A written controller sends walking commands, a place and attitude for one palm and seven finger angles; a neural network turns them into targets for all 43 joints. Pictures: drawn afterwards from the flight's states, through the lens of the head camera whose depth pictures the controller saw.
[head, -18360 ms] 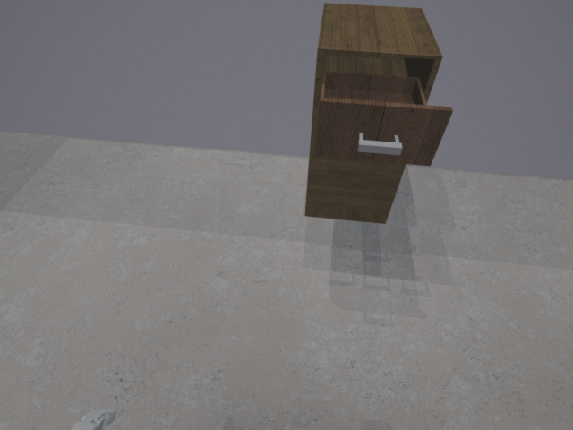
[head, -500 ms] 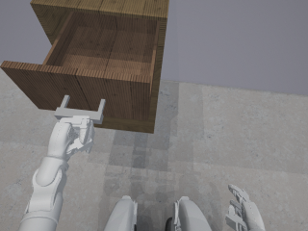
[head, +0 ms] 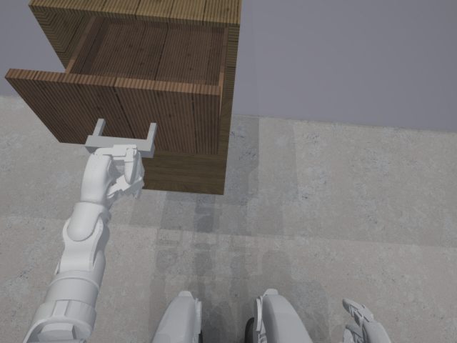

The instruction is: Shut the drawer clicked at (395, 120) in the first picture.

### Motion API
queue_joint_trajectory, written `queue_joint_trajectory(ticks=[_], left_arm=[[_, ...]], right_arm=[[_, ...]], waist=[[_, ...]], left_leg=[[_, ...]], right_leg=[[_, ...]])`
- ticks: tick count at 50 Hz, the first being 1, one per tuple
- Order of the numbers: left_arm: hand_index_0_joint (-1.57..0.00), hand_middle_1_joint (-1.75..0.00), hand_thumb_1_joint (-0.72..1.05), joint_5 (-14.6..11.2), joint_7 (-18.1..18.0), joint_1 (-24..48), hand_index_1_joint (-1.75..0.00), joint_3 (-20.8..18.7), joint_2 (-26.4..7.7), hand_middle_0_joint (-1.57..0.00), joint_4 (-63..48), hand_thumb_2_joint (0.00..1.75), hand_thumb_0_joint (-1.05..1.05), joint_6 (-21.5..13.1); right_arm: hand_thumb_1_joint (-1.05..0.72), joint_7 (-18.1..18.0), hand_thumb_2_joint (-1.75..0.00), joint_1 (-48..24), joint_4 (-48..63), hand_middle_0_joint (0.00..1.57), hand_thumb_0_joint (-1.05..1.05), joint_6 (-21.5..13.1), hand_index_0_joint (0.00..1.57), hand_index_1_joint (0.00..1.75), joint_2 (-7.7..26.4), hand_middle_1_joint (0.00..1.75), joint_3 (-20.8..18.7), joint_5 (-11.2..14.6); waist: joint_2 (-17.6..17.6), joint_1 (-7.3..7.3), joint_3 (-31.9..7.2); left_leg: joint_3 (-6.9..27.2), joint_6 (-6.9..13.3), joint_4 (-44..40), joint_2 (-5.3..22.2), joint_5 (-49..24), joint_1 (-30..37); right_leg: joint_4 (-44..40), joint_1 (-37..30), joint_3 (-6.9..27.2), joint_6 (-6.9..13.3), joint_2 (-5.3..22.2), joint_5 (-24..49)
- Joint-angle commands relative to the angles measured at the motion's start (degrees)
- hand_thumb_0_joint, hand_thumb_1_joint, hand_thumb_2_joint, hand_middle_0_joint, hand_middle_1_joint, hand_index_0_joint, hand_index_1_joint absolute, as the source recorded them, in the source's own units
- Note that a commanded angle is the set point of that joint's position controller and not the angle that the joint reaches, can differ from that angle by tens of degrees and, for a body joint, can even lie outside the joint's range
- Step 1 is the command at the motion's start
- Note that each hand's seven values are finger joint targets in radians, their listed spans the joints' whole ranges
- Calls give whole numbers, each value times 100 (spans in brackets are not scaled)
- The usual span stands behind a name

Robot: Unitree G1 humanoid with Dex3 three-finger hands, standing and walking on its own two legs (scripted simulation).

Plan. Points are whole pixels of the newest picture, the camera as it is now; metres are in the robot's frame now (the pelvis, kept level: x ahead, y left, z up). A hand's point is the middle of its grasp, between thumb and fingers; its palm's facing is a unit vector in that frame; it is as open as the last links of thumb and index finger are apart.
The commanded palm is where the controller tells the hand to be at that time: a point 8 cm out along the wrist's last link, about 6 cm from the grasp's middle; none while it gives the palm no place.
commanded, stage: push the drawer shut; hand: left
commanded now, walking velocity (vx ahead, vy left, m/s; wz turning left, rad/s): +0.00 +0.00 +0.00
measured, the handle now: (124, 136) +0.46 +0.20 +0.03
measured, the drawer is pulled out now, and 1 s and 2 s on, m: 0.17 0.04 0.00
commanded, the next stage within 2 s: pull the fist back off the drawer in 1.86 s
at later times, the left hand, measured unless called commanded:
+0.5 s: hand (147, 145) +0.45 +0.15 +0.03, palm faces -0.08 -1.00 -0.04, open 2.9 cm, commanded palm +0.44 +0.20 +0.03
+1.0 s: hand (153, 118) +0.51 +0.15 +0.03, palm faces -0.08 -1.00 -0.03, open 3.0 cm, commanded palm +0.50 +0.19 +0.03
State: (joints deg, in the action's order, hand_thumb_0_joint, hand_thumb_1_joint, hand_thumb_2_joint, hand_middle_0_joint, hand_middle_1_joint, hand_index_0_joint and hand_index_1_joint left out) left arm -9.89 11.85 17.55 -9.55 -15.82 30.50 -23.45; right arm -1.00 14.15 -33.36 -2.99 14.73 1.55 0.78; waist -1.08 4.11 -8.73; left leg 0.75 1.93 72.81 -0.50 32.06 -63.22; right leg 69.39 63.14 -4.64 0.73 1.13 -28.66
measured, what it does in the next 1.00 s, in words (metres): stands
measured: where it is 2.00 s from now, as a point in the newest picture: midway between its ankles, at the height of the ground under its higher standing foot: outside the picture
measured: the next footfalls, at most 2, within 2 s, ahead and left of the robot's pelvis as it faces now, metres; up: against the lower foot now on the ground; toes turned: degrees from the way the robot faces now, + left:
none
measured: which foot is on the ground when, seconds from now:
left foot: down 0.00-1.00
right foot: down 0.00-1.00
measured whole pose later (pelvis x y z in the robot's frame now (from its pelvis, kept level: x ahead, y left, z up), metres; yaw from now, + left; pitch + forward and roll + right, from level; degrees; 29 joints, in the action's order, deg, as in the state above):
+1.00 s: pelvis -0.01 +0.00 -0.01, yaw -2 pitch +27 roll -3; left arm -5.0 14.1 50.0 -20.3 -26.2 63.1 -27.0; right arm 0.5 17.8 -35.7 2.2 15.2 2.6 -1.4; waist -1.7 10.2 -7.1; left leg 1.0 1.7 75.6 0.9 32.1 -71.0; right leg 71.1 70.9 -4.8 1.2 -0.2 -27.8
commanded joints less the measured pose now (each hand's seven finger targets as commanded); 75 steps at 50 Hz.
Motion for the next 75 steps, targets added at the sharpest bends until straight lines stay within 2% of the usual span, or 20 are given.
queue_joint_trajectory(ticks=[1,3,4,8,15,17,19,23,30,38,39,45,48,49,55,58,66,69,72,75], left_arm=[[-140,-160,90,-44,-136,2403,-160,-294,-822,-140,-792,90,0,-388],[-140,-160,90,6,-127,2616,-160,-411,-1007,-140,-739,90,0,-464],[-140,-160,90,-1,-114,2671,-160,-306,-875,-140,-673,90,0,-473],[-140,-160,90,36,-85,2916,-160,-395,-996,-140,-399,90,0,-515],[-140,-160,90,64,-52,3801,-160,-534,-1180,-140,299,90,0,-572],[-140,-160,90,45,-19,3814,-160,-741,-1436,-140,385,90,0,-614],[-140,-160,90,71,34,3917,-160,-739,-1433,-140,522,90,0,-638],[-140,-160,90,73,92,4182,-160,-768,-1469,-140,719,90,0,-670],[-140,-160,90,158,60,4968,-160,-837,-1596,-140,1330,90,0,-745],[-140,-160,90,252,130,5569,-160,-1137,-2099,-140,1715,90,0,-779],[-140,-160,90,280,139,5445,-160,-1237,-2217,-140,1853,90,0,-759],[-140,-160,90,332,169,5925,-160,-1087,-2119,-140,1948,90,0,-710],[-140,-160,90,366,112,6062,-160,-1382,-2506,-140,1945,90,0,-705],[-140,-160,90,373,107,6035,-160,-1305,-2391,-140,1987,90,0,-687],[-140,-160,90,467,47,6482,-160,-1138,-2272,-140,2158,90,0,-649],[-140,-160,90,557,-28,6736,-160,-1268,-2513,-140,2232,90,0,-653],[-140,-160,90,754,-126,7323,-160,-1200,-2649,-140,2600,90,0,-538],[-140,-160,90,811,-147,7576,-160,-1204,-2723,-140,2465,90,0,-547],[-140,-160,90,836,-143,7643,-160,-1241,-2803,-140,2509,90,0,-501],[-140,-160,90,844,-177,8041,-160,-1230,-2874,-140,2636,90,0,-409]], right_arm=[[-90,-89,-90,308,516,20,0,-187,20,30,902,30,-355,11],[-90,-97,-90,357,491,20,0,-165,20,30,920,30,-357,-4],[-90,-87,-90,361,487,20,0,-154,20,30,904,30,-355,-6],[-90,-71,-90,458,418,20,0,-94,20,30,919,30,-357,-18],[-90,-75,-90,555,301,20,0,-10,20,30,908,30,-324,-41],[-90,-69,-90,617,315,20,0,2,20,30,931,30,-324,-47],[-90,-53,-90,644,289,20,0,42,20,30,921,30,-322,-54],[-90,-28,-90,760,252,20,0,87,20,30,947,30,-334,-71],[-90,-9,-90,893,131,20,0,177,20,30,965,30,-314,-113],[-90,13,-90,1087,96,20,0,295,20,30,1022,30,-284,-168],[-90,19,-90,1110,107,20,0,319,20,30,1024,30,-284,-165],[-90,59,-90,1191,85,20,0,381,20,30,1036,30,-264,-201],[-90,55,-90,1306,61,20,0,417,20,30,1088,30,-260,-225],[-90,64,-90,1310,72,20,0,429,20,30,1072,30,-263,-227],[-90,106,-90,1394,-6,20,0,480,20,30,1081,30,-245,-266],[-90,113,-90,1475,-42,20,0,500,20,30,1115,30,-235,-296],[-90,131,-90,1614,-103,20,0,543,20,30,1160,30,-176,-353],[-90,149,-90,1701,-97,20,0,561,20,30,1170,30,-174,-390],[-90,167,-90,1792,-115,20,0,584,20,30,1180,30,-161,-415],[-90,150,-90,1829,-188,20,0,591,20,30,1189,30,-138,-403]], waist=[[-174,276,-2149],[-310,249,-2316],[-372,274,-2329],[-443,278,-2489],[-292,440,-2393],[-341,365,-2525],[-454,360,-2656],[-510,420,-2775],[-438,623,-2549],[-567,705,-2835],[-582,637,-2834],[-859,788,-2904],[-752,800,-3092],[-784,813,-3134],[-921,992,-2929],[-1028,1024,-3017],[-1152,1240,-2941],[-1435,1236,-3254],[-1439,1281,-3392],[-1236,1445,-3044]], left_leg=[[328,-98,-1092,59,-1253,1454],[339,-113,-1074,63,-1407,1582],[333,-118,-1082,61,-1486,1643],[359,-139,-1061,80,-1706,1776],[270,-62,-966,39,-1397,1317],[250,-56,-937,37,-1463,1297],[238,-74,-929,39,-1598,1390],[271,-76,-906,70,-1756,1543],[245,-21,-812,59,-1484,1193],[258,13,-683,72,-1628,1133],[249,-1,-691,68,-1609,1077],[337,-8,-648,105,-1731,1280],[366,8,-608,130,-1905,1279],[357,7,-606,120,-1969,1329],[425,-3,-589,156,-1865,1367],[473,-11,-550,169,-1920,1427],[580,-10,-483,194,-1802,1351],[639,-38,-455,202,-2060,1610],[681,-40,-409,226,-2292,1702],[643,6,-396,224,-1852,1336]], right_leg=[[-898,-1061,223,83,-161,768],[-846,-1049,229,101,-169,863],[-855,-1031,227,100,-162,917],[-818,-1013,213,109,-176,1051],[-872,-1149,315,71,-179,960],[-847,-1253,344,88,-194,1019],[-830,-1265,347,90,-192,1141],[-800,-1146,318,92,-215,1232],[-822,-1025,365,60,-226,1055],[-753,-1057,397,63,-270,1177],[-754,-1115,401,72,-271,1157],[-695,-775,330,77,-295,1144],[-657,-865,320,69,-306,1283],[-669,-859,331,65,-310,1340],[-683,-518,279,62,-324,1167],[-642,-399,262,76,-336,1154],[-587,-49,214,80,-350,994],[-528,-1,189,94,-345,1104],[-509,-6,171,101,-364,1246],[-600,25,191,59,-375,1035]])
